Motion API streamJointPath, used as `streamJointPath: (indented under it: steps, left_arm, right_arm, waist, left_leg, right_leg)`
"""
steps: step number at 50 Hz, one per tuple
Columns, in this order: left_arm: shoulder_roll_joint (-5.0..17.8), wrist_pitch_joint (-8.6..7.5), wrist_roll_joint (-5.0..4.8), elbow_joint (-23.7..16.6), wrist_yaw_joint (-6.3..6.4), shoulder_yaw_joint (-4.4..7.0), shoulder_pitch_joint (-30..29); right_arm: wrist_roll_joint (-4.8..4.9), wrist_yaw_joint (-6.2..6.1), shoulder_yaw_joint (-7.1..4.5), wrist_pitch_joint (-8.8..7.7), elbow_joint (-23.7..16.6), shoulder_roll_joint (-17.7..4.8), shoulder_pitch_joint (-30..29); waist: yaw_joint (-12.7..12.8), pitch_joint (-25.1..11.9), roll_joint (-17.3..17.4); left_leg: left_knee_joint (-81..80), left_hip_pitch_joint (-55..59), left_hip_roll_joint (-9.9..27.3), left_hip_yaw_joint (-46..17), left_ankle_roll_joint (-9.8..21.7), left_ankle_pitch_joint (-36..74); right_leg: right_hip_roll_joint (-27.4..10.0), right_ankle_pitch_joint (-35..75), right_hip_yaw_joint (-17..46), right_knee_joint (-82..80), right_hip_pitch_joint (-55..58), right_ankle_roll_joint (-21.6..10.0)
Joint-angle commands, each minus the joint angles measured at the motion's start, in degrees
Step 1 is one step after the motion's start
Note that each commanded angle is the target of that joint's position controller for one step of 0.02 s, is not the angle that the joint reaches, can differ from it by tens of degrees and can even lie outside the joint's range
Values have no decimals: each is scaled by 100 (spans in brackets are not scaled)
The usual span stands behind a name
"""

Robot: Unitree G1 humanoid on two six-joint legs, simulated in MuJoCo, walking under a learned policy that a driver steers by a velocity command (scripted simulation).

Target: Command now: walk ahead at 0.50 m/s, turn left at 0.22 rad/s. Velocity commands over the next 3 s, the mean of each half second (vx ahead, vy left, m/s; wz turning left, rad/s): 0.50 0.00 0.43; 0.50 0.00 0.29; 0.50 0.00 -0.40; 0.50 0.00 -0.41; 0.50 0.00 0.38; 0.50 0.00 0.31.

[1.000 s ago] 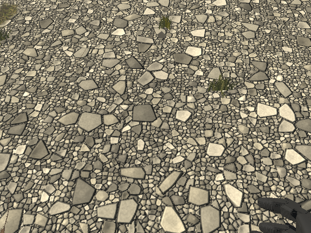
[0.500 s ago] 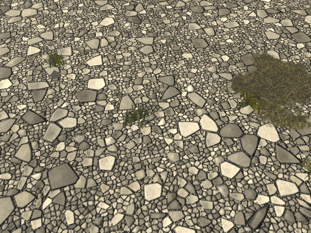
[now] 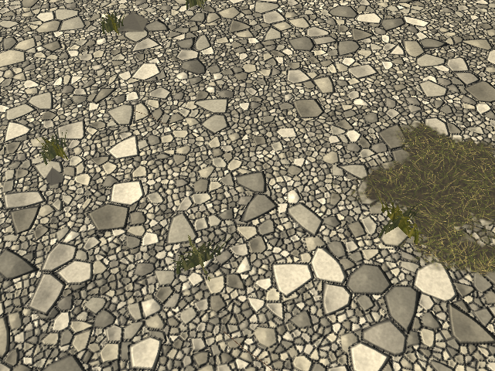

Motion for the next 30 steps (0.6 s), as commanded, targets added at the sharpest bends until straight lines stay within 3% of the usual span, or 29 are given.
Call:
streamJointPath:
  steps: [1,3,4,5,6,7,8,9,10,11,12,15,17,20,22,25,27,29,30]
  left_arm:
    - [964,13,0,-40,54,257,276]
    - [1068,65,7,-64,100,286,112]
    - [1136,99,14,-94,124,302,34]
    - [1132,151,8,-144,147,287,-107]
    - [1051,153,50,-248,189,234,-133]
    - [501,25,148,-458,117,52,443]
    - [546,-158,118,-407,22,-1,369]
    - [880,-302,-87,-571,-75,71,-119]
    - [885,-378,-129,-683,-88,54,-520]
    - [858,-398,-18,-728,-63,71,-716]
    - [884,-357,77,-749,-32,119,-709]
    - [708,-193,133,-792,20,106,-507]
    - [600,-144,140,-918,62,69,-845]
    - [423,-169,115,-1076,44,7,-1483]
    - [422,-203,56,-1169,1,1,-1825]
    - [578,-270,-3,-1282,-68,55,-2081]
    - [716,-327,-22,-1271,-102,119,-1974]
    - [889,-381,-3,-1094,-68,231,-1233]
    - [1125,-402,96,-1010,-24,316,-472]
  right_arm:
    - [27,123,-76,-114,-624,-478,-764]
    - [5,174,-111,-105,-610,-573,-469]
    - [-22,166,-173,-82,-536,-691,-111]
    - [-42,141,-287,-60,-349,-874,614]
    - [-52,91,-408,-37,-184,-1176,1483]
    - [-76,57,-534,-49,-190,-1750,1950]
    - [17,68,-423,-43,-121,-1353,2069]
    - [8,27,-347,-18,-196,-1093,1788]
    - [-22,1,-317,5,-306,-990,1441]
    - [-39,-5,-276,25,-375,-893,1162]
    - [-80,-18,-222,25,-448,-788,1004]
    - [-60,-84,-237,34,-526,-858,928]
    - [-35,-161,-290,40,-488,-1026,1061]
    - [18,-238,-306,107,-393,-1062,1316]
    - [36,-262,-311,156,-322,-1069,1531]
    - [65,-285,-307,227,-254,-1019,1734]
    - [46,-308,-323,268,-273,-1027,1681]
    - [25,-300,-293,293,-358,-904,1491]
    - [-28,-267,-190,264,-467,-626,1404]
  waist:
    - [130,306,-550]
    - [-70,65,-643]
    - [-260,-233,-729]
    - [-666,-645,-644]
    - [-1045,-1164,-364]
    - [-774,-1853,951]
    - [-877,-2250,1120]
    - [-950,-1488,696]
    - [-863,-927,106]
    - [-676,-506,-308]
    - [-492,-353,-304]
    - [-274,-290,35]
    - [-351,-177,40]
    - [-602,-145,147]
    - [-754,-148,214]
    - [-801,-134,257]
    - [-683,-137,386]
    - [-262,-420,469]
    - [106,-1095,186]
  left_leg:
    - [-180,-377,-36,-64,243,-411]
    - [-208,127,-279,154,421,-916]
    - [-159,686,-495,355,521,-1142]
    - [-358,1657,-742,525,673,-1027]
    - [-351,3201,-357,-179,943,-689]
    - [-591,5358,1086,-2998,2002,-1191]
    - [-1454,6040,1451,-4613,2296,-1930]
    - [-1585,5528,1300,-3943,1975,-2366]
    - [-1666,4678,1087,-3257,1774,-2139]
    - [-1782,3858,889,-2795,1659,-1602]
    - [-1923,3330,709,-2482,1599,-1086]
    - [-2112,2604,460,-2000,1645,-262]
    - [-2149,2321,300,-1697,1570,-37]
    - [-2015,2084,-17,-1426,1267,-355]
    - [-1913,2117,-9,-1572,1169,-647]
    - [-1525,2653,170,-2084,1111,-966]
    - [-1188,2965,297,-2433,1044,-920]
    - [-537,2874,89,-2419,843,-501]
    - [661,2339,-182,-2073,655,-699]
  right_leg:
    - [-1930,2581,337,-67,410,-634]
    - [-1916,4095,97,436,590,-487]
    - [-1844,5164,-22,932,620,-412]
    - [-1623,5853,-254,1901,444,-274]
    - [-1408,4991,-401,3309,-552,-70]
    - [-352,1411,-461,5644,-2942,397]
    - [-13,-1526,346,6407,-4068,419]
    - [-409,-1195,594,6561,-4595,322]
    - [-673,-730,478,6206,-4548,272]
    - [-852,-464,380,5666,-4344,303]
    - [-989,-272,364,5287,-3991,355]
    - [-1035,-52,213,4593,-3618,622]
    - [-957,537,112,3867,-3622,791]
    - [-716,1699,85,2571,-3189,872]
    - [-551,2100,83,2053,-2930,872]
    - [-464,1866,270,1545,-2888,777]
    - [-455,1411,338,1345,-2705,634]
    - [-509,1322,217,981,-1635,347]
    - [-1186,1260,747,1189,-254,-5]
Next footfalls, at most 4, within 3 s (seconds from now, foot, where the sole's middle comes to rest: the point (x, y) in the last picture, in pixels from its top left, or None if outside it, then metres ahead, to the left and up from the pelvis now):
0.12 left None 0.25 0.12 -0.78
0.60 right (284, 343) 0.55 -0.01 -0.78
1.08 left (167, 298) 0.67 0.33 -0.78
1.58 right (242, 209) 1.00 0.13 -0.78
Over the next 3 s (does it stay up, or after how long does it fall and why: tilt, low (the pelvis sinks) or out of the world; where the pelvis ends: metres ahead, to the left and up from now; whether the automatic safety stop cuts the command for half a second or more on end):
stays up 1.61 0.32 0.00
